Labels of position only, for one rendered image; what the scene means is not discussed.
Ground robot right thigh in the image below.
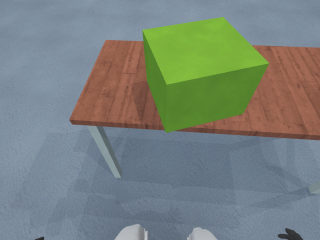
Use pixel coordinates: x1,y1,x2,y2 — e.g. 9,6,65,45
187,229,218,240

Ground table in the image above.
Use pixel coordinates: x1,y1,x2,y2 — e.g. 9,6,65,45
69,40,320,194

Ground robot right hand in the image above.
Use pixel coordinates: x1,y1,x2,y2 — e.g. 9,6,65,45
278,228,303,240

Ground robot left thigh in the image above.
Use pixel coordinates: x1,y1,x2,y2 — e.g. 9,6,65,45
114,225,149,240

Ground robot thigh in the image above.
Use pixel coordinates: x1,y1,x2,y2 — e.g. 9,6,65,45
187,229,218,240
114,225,149,240

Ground carton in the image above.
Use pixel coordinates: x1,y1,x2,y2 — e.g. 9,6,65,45
142,17,269,133

